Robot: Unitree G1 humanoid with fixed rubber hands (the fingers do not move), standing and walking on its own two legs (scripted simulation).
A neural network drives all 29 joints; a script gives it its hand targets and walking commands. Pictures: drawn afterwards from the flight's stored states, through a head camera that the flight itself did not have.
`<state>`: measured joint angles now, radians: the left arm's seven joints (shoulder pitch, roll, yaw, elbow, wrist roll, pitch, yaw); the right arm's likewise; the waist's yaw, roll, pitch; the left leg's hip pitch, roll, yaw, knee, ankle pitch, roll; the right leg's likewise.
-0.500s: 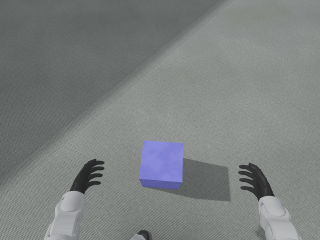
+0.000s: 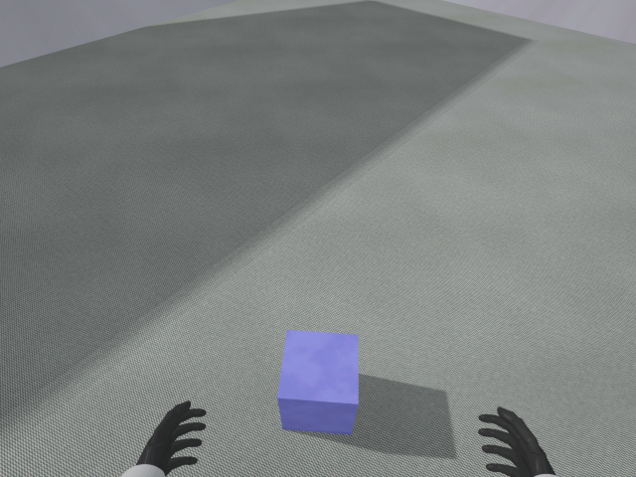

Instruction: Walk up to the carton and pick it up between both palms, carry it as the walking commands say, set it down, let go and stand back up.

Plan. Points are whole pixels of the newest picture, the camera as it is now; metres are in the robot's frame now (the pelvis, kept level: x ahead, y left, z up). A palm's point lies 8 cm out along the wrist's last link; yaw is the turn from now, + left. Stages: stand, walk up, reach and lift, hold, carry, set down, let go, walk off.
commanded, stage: let go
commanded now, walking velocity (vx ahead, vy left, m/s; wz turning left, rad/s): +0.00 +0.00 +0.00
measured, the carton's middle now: (319, 383) +0.51 +0.03 -0.65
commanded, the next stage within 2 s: stand in 0.10 s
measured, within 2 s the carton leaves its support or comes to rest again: neither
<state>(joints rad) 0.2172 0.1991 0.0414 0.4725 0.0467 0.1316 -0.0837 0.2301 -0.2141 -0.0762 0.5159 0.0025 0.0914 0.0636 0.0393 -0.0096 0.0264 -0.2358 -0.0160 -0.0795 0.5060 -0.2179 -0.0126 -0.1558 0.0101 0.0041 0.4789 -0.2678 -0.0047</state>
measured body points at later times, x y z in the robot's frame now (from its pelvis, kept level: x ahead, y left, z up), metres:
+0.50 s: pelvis +0.03 +0.00 -0.01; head +0.01 -0.01 +0.44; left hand +0.18 +0.28 -0.07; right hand +0.19 -0.26 -0.09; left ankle +0.04 +0.12 -0.74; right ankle -0.04 -0.10 -0.74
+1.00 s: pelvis +0.01 +0.00 -0.01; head -0.02 +0.00 +0.44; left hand +0.17 +0.28 -0.06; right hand +0.18 -0.25 -0.07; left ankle +0.04 +0.12 -0.74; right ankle -0.04 -0.10 -0.74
